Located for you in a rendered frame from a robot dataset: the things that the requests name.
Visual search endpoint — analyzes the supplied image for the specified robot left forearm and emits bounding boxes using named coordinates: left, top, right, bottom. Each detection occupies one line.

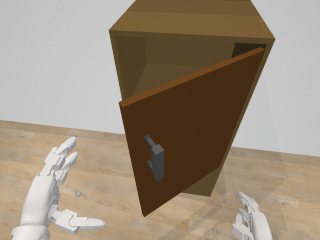
left=10, top=224, right=51, bottom=240

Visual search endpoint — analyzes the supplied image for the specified handle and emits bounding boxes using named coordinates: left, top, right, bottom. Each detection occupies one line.
left=144, top=134, right=164, bottom=182

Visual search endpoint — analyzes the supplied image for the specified cupboard door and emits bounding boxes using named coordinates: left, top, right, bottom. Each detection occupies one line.
left=118, top=47, right=266, bottom=217

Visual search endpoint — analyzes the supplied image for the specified robot left hand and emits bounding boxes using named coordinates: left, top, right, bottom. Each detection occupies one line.
left=20, top=136, right=106, bottom=235

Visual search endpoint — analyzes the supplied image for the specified robot right hand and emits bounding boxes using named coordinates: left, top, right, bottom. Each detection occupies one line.
left=232, top=191, right=273, bottom=240

